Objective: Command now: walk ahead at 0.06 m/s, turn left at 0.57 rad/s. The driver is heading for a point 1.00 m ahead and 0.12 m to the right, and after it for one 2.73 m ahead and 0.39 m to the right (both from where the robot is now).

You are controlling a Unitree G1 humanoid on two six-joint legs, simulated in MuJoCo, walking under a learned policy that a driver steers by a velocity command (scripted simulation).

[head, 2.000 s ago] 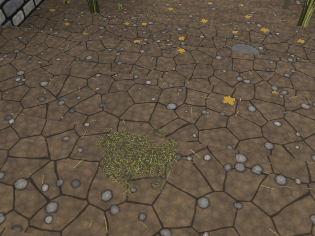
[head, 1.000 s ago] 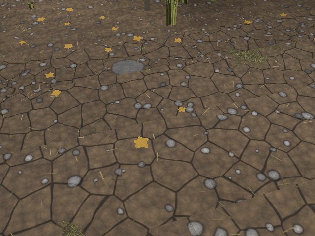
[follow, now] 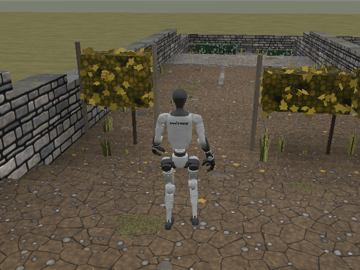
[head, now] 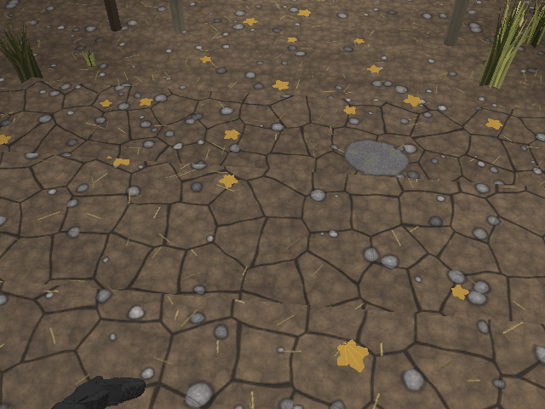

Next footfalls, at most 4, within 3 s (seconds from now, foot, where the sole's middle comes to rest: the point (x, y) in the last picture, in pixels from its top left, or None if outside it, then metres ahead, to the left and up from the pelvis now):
0.04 right None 0.02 -0.13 -0.76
0.34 left None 0.01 0.12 -0.76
0.74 right None -0.03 -0.13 -0.76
1.60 left None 0.39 0.06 -0.93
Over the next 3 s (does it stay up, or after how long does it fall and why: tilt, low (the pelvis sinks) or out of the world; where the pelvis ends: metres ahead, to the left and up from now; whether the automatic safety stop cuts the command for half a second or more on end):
stays up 0.98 0.03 -0.33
